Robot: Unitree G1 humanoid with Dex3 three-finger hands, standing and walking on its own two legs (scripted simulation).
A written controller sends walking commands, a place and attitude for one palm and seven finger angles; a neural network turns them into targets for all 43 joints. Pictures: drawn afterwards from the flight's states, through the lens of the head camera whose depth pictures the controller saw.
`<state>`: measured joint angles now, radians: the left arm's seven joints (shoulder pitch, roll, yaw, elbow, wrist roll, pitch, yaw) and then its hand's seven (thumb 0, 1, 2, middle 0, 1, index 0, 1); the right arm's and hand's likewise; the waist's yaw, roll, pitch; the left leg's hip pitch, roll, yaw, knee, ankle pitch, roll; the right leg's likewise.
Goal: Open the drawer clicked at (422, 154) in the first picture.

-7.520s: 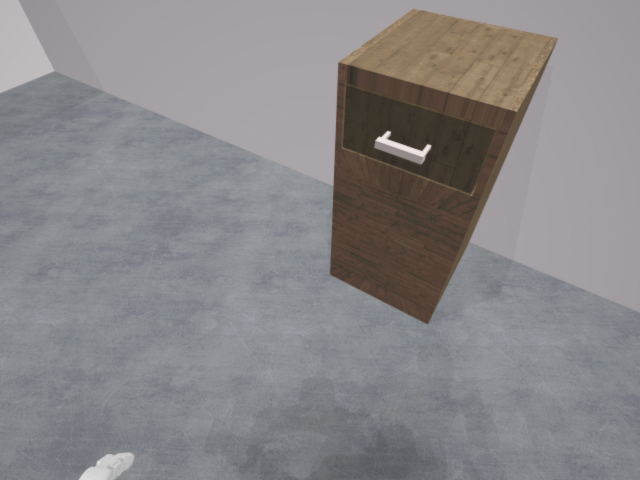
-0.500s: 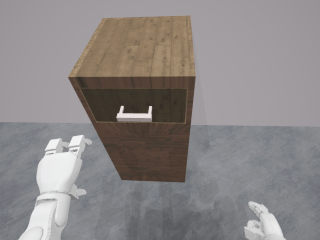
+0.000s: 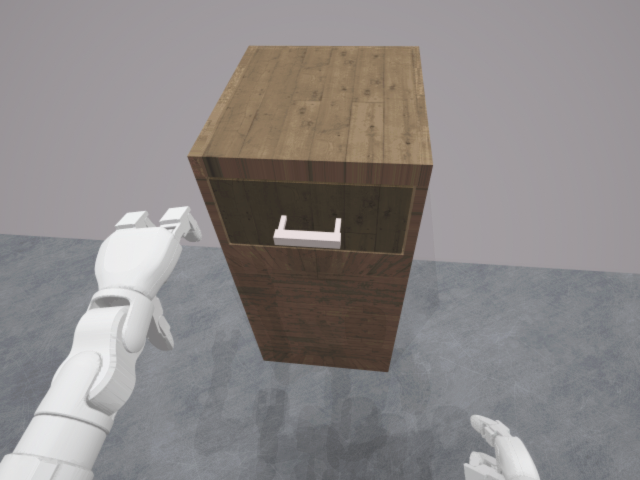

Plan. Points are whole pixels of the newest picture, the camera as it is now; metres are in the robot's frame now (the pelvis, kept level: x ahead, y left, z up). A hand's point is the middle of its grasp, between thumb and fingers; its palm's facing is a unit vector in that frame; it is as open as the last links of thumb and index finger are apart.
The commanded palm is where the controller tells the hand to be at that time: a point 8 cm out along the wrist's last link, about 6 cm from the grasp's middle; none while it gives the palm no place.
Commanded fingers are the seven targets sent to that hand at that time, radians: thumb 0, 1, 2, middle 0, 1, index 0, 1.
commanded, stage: raise the hand with hooked fingers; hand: left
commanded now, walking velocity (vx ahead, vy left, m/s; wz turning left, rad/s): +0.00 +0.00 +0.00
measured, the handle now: (309, 230) +0.55 +0.10 -0.06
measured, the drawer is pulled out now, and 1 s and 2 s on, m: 0.00 0.00 0.00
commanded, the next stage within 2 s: move the hooked fingers above the handle in 0.32 s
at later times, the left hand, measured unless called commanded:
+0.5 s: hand (169, 300) +0.30 +0.23 +0.07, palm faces +0.03 -0.10 -0.99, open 13.8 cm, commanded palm +0.28 +0.23 +0.13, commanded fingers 0.00 -0.50 0.30 -0.30 -1.20 -0.30 -1.20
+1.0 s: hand (239, 273) +0.37 +0.17 +0.03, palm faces -0.05 -0.09 -0.99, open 13.8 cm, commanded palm +0.35 +0.18 +0.10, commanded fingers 0.00 -0.50 0.30 -0.30 -1.20 -0.30 -1.20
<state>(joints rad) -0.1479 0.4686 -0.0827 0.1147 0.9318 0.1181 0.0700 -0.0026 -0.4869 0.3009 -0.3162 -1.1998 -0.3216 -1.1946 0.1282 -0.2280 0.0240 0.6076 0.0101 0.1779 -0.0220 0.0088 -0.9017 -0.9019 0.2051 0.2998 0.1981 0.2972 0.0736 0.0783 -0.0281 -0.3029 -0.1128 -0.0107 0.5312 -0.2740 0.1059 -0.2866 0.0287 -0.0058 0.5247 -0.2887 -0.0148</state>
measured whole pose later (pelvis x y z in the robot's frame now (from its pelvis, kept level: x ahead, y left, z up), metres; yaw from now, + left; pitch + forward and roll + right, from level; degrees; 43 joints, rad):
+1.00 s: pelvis +0.01 -0.03 -0.01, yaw -1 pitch +8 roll +0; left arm -0.30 0.40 -0.14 0.40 0.98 0.04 0.16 0.00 -0.49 0.30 -0.32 -1.20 -0.32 -1.20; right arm 0.20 -0.25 -0.02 0.64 0.02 0.17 -0.04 0.01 -0.90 -0.90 0.20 0.30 0.20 0.30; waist 0.03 0.05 -0.07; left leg -0.41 -0.08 0.00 0.58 -0.31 0.07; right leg -0.41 0.06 0.00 0.59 -0.32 -0.06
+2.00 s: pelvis +0.01 -0.03 -0.03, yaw -3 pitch +19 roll -1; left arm -0.86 0.24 -0.15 1.10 1.07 0.13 0.46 0.00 -0.49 0.30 -0.32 -1.20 -0.32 -1.20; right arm 0.32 -0.24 -0.05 0.71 -0.01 0.14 -0.01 0.00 -0.90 -0.90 0.20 0.30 0.20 0.30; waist -0.13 0.06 -0.16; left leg -0.72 -0.06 0.02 0.77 -0.38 0.07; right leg -0.71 0.08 0.01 0.76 -0.37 -0.05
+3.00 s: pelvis +0.02 -0.03 -0.02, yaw -4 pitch +18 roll -1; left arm -0.80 0.25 -0.13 1.08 1.04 0.24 0.42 0.00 -0.49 0.30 -0.33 -1.22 -0.32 -1.20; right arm 0.33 -0.22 -0.03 0.68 0.00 0.18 -0.01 0.00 -0.90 -0.90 0.20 0.30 0.20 0.30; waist -0.11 0.06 -0.16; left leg -0.66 -0.05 0.04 0.73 -0.38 0.08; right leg -0.66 0.09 0.03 0.71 -0.36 -0.05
